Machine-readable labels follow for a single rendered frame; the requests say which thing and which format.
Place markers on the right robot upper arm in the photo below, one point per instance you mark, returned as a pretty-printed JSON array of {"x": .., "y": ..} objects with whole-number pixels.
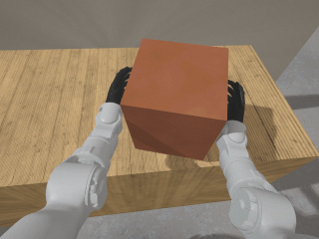
[{"x": 262, "y": 214}]

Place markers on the right robot forearm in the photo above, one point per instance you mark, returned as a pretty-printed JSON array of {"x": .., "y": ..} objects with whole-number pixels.
[{"x": 235, "y": 162}]

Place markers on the pedestal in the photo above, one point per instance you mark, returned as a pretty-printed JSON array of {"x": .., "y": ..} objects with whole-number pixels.
[{"x": 49, "y": 100}]

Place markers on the carton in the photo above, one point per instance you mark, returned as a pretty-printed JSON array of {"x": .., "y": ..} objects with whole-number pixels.
[{"x": 175, "y": 100}]

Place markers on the left robot forearm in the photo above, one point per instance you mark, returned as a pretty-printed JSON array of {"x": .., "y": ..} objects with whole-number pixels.
[{"x": 100, "y": 145}]

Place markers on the left robot hand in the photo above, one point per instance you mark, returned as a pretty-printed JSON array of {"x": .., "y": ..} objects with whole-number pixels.
[{"x": 117, "y": 88}]

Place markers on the right robot hand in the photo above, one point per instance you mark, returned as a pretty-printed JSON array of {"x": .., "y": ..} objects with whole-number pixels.
[{"x": 236, "y": 102}]

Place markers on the left robot upper arm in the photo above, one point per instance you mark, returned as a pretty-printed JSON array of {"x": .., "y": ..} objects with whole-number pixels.
[{"x": 74, "y": 191}]

